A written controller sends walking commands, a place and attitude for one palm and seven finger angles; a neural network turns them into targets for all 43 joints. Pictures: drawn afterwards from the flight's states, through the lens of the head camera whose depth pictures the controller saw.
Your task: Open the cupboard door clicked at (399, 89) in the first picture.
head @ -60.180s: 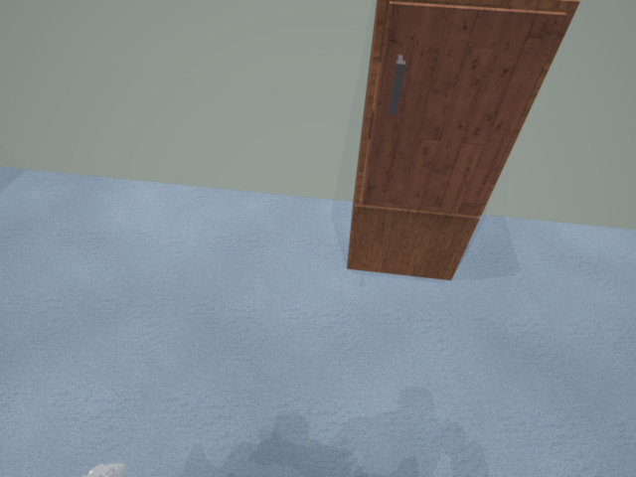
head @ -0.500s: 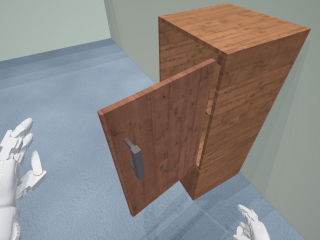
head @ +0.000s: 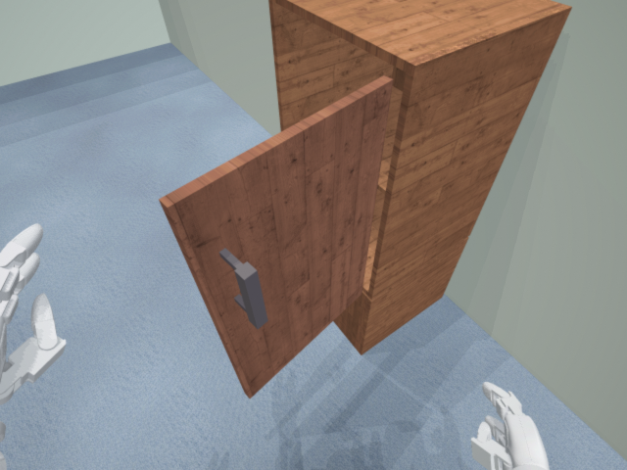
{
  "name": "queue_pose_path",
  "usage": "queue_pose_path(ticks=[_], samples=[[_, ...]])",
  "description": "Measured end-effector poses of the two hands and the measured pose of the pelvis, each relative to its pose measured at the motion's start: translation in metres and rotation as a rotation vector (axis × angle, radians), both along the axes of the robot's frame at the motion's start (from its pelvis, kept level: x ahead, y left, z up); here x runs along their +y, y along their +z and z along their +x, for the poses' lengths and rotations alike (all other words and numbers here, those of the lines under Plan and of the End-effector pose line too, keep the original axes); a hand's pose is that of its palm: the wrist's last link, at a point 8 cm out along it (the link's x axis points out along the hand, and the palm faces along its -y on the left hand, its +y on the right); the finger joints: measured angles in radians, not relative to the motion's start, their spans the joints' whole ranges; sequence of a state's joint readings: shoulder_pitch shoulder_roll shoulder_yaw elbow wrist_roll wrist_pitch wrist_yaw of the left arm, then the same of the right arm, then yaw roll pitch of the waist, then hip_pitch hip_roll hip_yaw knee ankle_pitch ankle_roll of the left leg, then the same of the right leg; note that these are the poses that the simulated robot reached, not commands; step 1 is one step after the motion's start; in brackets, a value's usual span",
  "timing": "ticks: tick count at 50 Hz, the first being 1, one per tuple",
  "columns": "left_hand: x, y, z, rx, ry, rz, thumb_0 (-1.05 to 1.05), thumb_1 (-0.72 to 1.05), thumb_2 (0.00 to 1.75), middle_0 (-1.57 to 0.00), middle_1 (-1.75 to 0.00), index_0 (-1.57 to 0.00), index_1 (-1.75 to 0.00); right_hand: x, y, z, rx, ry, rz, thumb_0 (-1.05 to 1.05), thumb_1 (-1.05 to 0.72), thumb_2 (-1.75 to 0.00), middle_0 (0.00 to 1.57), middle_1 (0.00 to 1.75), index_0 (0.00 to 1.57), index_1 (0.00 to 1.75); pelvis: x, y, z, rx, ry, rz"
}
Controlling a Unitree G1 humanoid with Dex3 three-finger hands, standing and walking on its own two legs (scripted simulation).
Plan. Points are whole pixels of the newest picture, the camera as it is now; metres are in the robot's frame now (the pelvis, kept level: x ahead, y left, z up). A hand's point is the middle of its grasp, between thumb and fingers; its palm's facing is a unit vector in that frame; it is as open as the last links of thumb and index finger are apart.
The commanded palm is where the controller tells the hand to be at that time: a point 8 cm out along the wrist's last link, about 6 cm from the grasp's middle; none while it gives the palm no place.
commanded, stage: step back with the hand held close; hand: left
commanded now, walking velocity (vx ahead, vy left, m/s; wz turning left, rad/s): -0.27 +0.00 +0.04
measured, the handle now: (243, 289) +0.34 +0.12 +0.03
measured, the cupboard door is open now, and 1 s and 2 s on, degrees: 100 100 100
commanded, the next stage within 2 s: stop stepping back and stand still in 0.86 s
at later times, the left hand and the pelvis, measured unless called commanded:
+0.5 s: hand out of the picture +0.11 +0.28 +0.15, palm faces +0.52 -0.74 -0.43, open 7.4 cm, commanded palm +0.05 +0.32 +0.17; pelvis -0.07 +0.01 -0.02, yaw +4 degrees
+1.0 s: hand out of the picture +0.05 +0.23 +0.16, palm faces +0.34 -0.82 -0.47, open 7.4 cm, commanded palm -0.02 +0.28 +0.17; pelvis -0.17 -0.02 -0.01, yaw -3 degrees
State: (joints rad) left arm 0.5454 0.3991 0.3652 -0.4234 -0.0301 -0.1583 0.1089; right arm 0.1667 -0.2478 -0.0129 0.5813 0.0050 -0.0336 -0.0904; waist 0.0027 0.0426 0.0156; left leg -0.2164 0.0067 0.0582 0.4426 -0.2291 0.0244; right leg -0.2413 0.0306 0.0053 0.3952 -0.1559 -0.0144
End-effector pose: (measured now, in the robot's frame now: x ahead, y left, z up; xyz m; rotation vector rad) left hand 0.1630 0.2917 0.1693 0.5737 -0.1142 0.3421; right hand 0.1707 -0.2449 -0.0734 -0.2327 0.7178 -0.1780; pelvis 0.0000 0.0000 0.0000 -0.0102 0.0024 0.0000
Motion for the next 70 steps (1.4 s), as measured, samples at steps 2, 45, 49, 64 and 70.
queue_pose_path(ticks=[2, 45, 49, 64, 70], samples=[[0.002, 0.001, -0.006, -0.009, -0.008, 0.008, 0.02, 0.89, 0.9, -0.22, -0.3, -0.22, -0.3, 0.0, 0.001, -0.008, 0.004, -0.009, -0.009, 0.01, -0.9, -0.9, 0.2, 0.3, 0.2, 0.3, 0.002, -0.001, -0.006, 0.0, -0.001, 0.001], [0.005, 0.009, -0.14, -0.172, -0.005, -0.05, 0.02, 0.89, 0.9, -0.21, -0.3, -0.21, -0.3, 0.038, 0.01, -0.136, -0.044, 0.108, 0.012, 0.01, -0.9, -0.9, 0.21, 0.3, 0.2, 0.3, -0.002, -0.002, -0.146, 0.049, -0.012, -0.032], [-0.019, 0.009, -0.149, -0.166, -0.094, 0.006, 0.02, 0.89, 0.9, -0.21, -0.3, -0.21, -0.3, 0.02, -0.001, -0.154, -0.035, 0.097, 0.013, 0.01, -0.9, -0.9, 0.21, 0.3, 0.2, 0.3, -0.014, -0.012, -0.17, 0.057, -0.048, -0.004], [-0.029, 0.004, -0.194, -0.093, -0.087, 0.039, 0.02, 0.89, 0.9, -0.22, -0.3, -0.22, -0.3, -0.031, -0.004, -0.26, 0.009, -0.049, -0.039, 0.01, -0.9, -0.9, 0.2, 0.3, 0.2, 0.3, -0.026, -0.011, -0.213, 0.001, -0.042, 0.032], [-0.041, 0.012, -0.229, -0.107, -0.07, 0.04, 0.02, 0.88, 0.9, -0.22, -0.3, -0.22, -0.3, -0.036, -0.015, -0.29, 0.09, -0.047, -0.004, 0.01, -0.9, -0.9, 0.21, 0.3, 0.2, 0.3, -0.035, -0.005, -0.226, 0.005, -0.035, 0.027]])
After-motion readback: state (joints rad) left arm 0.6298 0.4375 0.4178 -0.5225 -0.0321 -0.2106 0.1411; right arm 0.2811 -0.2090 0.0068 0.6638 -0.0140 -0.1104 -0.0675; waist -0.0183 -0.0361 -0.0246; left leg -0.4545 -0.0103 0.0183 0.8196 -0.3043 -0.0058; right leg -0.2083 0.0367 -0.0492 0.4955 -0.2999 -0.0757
